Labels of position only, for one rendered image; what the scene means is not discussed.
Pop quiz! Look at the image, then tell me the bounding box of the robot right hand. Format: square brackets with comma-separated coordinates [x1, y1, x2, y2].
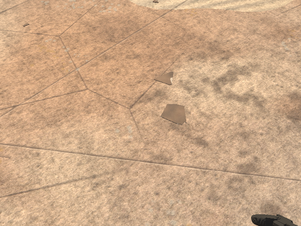
[251, 214, 298, 226]

